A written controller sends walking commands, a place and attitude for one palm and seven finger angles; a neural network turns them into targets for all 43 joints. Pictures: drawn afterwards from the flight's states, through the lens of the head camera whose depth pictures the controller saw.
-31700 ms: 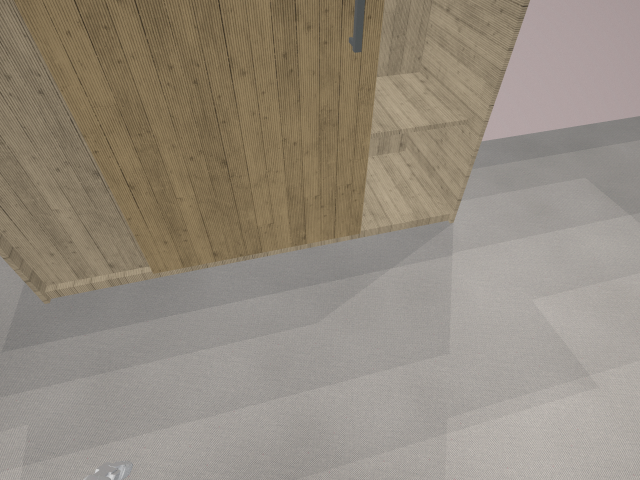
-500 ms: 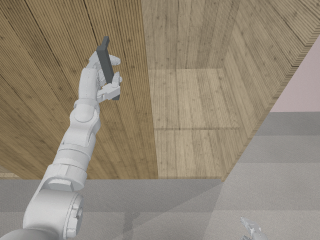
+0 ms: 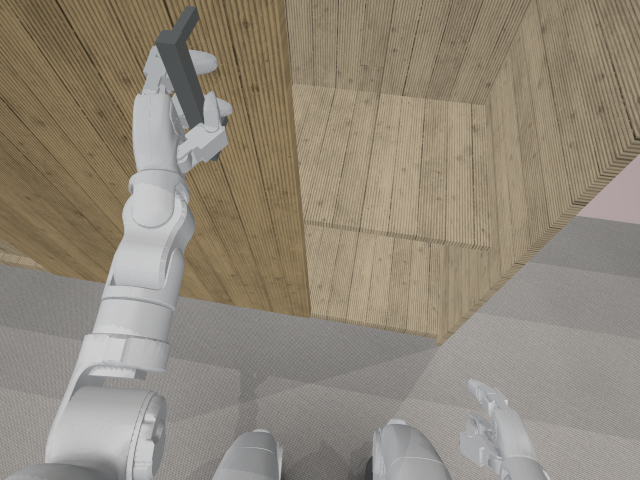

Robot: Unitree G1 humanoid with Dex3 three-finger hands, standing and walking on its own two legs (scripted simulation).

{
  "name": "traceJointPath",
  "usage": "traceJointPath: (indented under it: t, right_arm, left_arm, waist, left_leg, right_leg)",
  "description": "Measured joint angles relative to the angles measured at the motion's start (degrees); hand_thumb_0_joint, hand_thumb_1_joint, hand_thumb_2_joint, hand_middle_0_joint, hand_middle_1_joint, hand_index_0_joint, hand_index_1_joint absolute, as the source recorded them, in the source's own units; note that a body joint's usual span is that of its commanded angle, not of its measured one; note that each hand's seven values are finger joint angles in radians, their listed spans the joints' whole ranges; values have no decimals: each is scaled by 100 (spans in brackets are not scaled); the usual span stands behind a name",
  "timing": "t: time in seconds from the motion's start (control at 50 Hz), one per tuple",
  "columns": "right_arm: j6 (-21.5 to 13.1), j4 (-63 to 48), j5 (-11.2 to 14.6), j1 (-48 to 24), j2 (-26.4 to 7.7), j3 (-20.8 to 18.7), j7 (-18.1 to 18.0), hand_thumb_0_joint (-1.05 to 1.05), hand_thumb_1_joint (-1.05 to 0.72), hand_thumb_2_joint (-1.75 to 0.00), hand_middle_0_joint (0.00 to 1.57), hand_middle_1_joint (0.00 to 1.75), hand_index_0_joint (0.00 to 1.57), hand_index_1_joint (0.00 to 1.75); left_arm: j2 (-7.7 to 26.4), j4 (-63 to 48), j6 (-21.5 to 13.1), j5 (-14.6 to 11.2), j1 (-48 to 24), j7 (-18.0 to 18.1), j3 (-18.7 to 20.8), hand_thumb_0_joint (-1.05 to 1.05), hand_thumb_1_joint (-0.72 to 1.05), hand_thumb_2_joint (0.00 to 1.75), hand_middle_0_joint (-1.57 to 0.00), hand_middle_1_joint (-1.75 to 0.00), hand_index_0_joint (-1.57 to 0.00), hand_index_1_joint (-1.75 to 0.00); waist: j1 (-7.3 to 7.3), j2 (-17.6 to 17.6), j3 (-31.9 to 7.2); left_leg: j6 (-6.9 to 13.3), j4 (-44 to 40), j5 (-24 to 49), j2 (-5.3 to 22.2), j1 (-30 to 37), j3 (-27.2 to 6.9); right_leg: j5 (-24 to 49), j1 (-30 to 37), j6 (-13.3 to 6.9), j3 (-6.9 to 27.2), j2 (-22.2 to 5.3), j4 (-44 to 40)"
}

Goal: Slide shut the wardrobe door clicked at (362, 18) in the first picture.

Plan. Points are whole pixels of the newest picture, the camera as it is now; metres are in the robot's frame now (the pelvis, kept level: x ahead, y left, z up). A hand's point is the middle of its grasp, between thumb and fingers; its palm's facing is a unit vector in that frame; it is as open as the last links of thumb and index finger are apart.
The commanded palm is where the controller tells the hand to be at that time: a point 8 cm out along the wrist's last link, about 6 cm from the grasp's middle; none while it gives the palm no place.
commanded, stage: step sideways, sliding the door along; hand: left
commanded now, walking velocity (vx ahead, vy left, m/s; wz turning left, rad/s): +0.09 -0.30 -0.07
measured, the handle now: (200, 91) +0.48 +0.20 +0.16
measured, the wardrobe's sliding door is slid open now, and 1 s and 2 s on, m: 0.39 0.11 0.00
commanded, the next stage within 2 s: stop walking and hold the door there in 1.62 s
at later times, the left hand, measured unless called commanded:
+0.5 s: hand (335, 147) +0.42 +0.04 +0.15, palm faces +0.25 -0.96 -0.11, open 6.4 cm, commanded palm +0.39 +0.02 +0.16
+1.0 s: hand (487, 164) +0.41 -0.11 +0.16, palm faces +0.14 -0.99 -0.10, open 6.0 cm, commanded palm +0.39 -0.09 +0.16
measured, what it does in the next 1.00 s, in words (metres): steps to the right: right foot, then left foot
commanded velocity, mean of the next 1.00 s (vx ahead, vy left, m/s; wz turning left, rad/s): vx -0.25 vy -0.27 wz -0.16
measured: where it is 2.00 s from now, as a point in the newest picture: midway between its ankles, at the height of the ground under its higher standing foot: outside the picture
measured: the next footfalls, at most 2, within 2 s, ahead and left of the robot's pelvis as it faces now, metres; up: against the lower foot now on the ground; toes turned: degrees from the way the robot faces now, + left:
right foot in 0.10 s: +0.12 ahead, -0.21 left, +0.00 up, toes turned +2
left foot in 0.58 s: +0.08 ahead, +0.06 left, +0.00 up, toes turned +14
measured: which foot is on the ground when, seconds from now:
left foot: down 0.00-0.44, up 0.46-0.56, down 0.58-0.80, up 0.82-0.98, down 1.00-1.00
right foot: up 0.00-0.08, down 0.10-0.60, up 0.62-0.78, down 0.80-1.00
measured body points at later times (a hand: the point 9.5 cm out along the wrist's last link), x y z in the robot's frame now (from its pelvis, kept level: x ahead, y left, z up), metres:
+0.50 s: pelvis +0.06 -0.12 +0.01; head +0.15 -0.13 +0.45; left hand +0.40 +0.09 +0.16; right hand +0.30 -0.32 -0.10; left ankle +0.02 +0.09 -0.69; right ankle +0.08 -0.21 -0.72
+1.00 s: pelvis +0.05 -0.24 +0.01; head +0.13 -0.26 +0.45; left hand +0.40 -0.06 +0.16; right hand +0.26 -0.45 -0.10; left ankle +0.04 -0.08 -0.72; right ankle +0.10 -0.31 -0.72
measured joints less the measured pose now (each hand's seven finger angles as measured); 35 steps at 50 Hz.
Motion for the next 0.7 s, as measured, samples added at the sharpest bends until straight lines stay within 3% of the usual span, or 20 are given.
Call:
traceJointPath:
  t: [0.1, 0.12, 0.16, 0.2, 0.26, 0.34, 0.4, 0.42, 0.44, 0.46, 0.5, 0.54, 0.58, 0.6, 0.66, 0.7]
  right_arm:
    - [-112, -50, 78, 137, 211, 138, 133, 0, -91, -90, 20, 30, 20, 30]
    - [-128, -23, 94, 114, 214, 160, 149, 1, -91, -90, 20, 30, 20, 30]
    - [-149, 78, 115, 19, 172, 138, 141, 1, -91, -90, 20, 30, 20, 30]
    - [-146, 190, 137, -55, 144, 88, 87, 1, -91, -90, 21, 30, 20, 30]
    - [-200, 218, 130, -54, -20, 4, -39, 1, -91, -90, 21, 30, 20, 30]
    - [-284, -11, 36, -15, -211, -207, -28, 1, -91, -90, 20, 30, 20, 30]
    - [-373, -167, 19, -86, -268, -285, 95, 1, -91, -90, 20, 30, 19, 30]
    - [-391, -184, 49, -138, -281, -290, 117, 1, -91, -90, 20, 30, 19, 30]
    - [-396, -193, 79, -173, -274, -287, 132, 1, -91, -90, 20, 30, 19, 30]
    - [-387, -186, 98, -207, -249, -271, 138, 1, -91, -90, 20, 30, 19, 30]
    - [-383, -166, 105, -267, -180, -212, 121, 1, -91, -90, 20, 30, 19, 30]
    - [-432, -193, 73, -278, -130, -129, 95, 1, -91, -90, 20, 30, 19, 30]
    - [-454, -248, 17, -294, -121, -75, 86, 1, -91, -90, 20, 30, 19, 30]
    - [-449, -268, -21, -306, -83, -92, 95, 1, -91, -90, 20, 30, 19, 30]
    - [-342, -257, -133, -324, 126, -110, 226, 1, -91, -90, 20, 30, 19, 30]
    - [-330, -222, -184, -318, 207, -55, 272, 1, -91, -90, 20, 30, 19, 30]
  left_arm:
    - [-60, -24, 78, 2, -81, 24, -61, 0, 78, 87, -41, -140, -16, -139]
    - [-66, -23, 53, 25, -57, 27, -33, 0, 78, 87, -41, -140, -15, -139]
    - [-118, -33, -5, 84, 46, 60, 17, -1, 77, 87, -42, -140, -14, -139]
    - [-152, -107, -7, 145, 204, 69, 23, -2, 77, 87, -43, -140, -13, -139]
    - [-292, -351, -12, 157, 549, 119, -48, -1, 78, 86, -44, -140, -14, -139]
    - [-392, -769, -59, 114, 890, 94, -253, 0, 78, 85, -43, -140, -14, -139]
    - [-440, -976, -218, 140, 1002, 41, -335, -1, 79, 85, -43, -140, -12, -138]
    - [-481, -1048, -267, 156, 1058, 41, -350, -1, 79, 85, -43, -140, -11, -137]
    - [-519, -1113, -311, 184, 1125, 34, -376, -1, 79, 85, -44, -140, -11, -137]
    - [-552, -1185, -359, 224, 1215, 19, -401, -1, 79, 85, -44, -140, -10, -137]
    - [-615, -1371, -450, 309, 1451, 16, -471, -1, 80, 84, -44, -140, -9, -136]
    - [-692, -1652, -460, 343, 1716, 54, -585, -1, 80, 84, -43, -140, -10, -136]
    - [-757, -1923, -465, 308, 1927, 68, -713, 0, 79, 84, -42, -140, -12, -136]
    - [-740, -2011, -480, 265, 1965, 40, -787, 0, 79, 84, -42, -140, -12, -136]
    - [-579, -2005, -629, 349, 1895, -144, -934, -1, 77, 84, -42, -140, -14, -136]
    - [-495, -2010, -669, 466, 1835, -225, -976, -1, 77, 85, -43, -140, -16, -137]
  waist:
    - [272, 178, 60]
    - [282, 278, 80]
    - [151, 530, 139]
    - [28, 457, 65]
    - [-33, 284, -182]
    - [56, 186, -356]
    - [143, 272, -209]
    - [119, 377, -111]
    - [73, 432, -51]
    - [46, 399, -45]
    - [44, 204, -120]
    - [29, 72, -237]
    - [-45, 137, -329]
    - [-73, 161, -349]
    - [-10, -11, -294]
    - [62, 26, -223]
  left_leg:
    - [-389, 295, -263, 425, 77, -406]
    - [-445, 406, -347, 552, 92, -520]
    - [-304, 573, -47, 766, 44, -740]
    - [-64, 767, 140, 693, -127, -788]
    - [194, 458, 274, 478, -68, -557]
    - [-249, -365, 77, 586, 281, -295]
    - [-508, -291, 55, 766, 333, -255]
    - [-474, -131, 151, 878, 286, -236]
    - [-296, 87, 334, 939, 156, -200]
    - [-121, 424, 304, 859, -16, -197]
    - [61, 1032, -434, 435, -296, -187]
    - [156, 688, -576, 124, -316, 12]
    - [227, -290, 683, 121, -69, 313]
    - [166, -520, 799, 208, 54, 375]
    - [-189, -631, 230, 335, 232, 470]
    - [-343, -638, 174, 509, 312, 456]
  right_leg:
    - [1054, 688, 79, -133, -256, -1709]
    - [1174, 831, 252, -241, -172, -1835]
    - [1118, 1080, 311, -538, 17, -1958]
    - [1028, 1137, 227, -691, -47, -2015]
    - [992, 1080, 156, -726, -179, -2095]
    - [886, 796, 158, -506, -136, -1787]
    - [766, 896, 84, -413, 28, -1832]
    - [805, 1020, 32, -476, 118, -1943]
    - [889, 1127, -42, -542, 160, -2089]
    - [941, 1152, -83, -554, 137, -2177]
    - [1004, 1070, -111, -449, 16, -2279]
    - [1118, 956, -125, -345, -34, -2394]
    - [1234, 768, -107, -358, 70, -2218]
    - [1239, 616, -30, -371, 133, -1943]
    - [193, 144, 99, -100, 216, -595]
    - [10, 99, 113, -114, 186, -382]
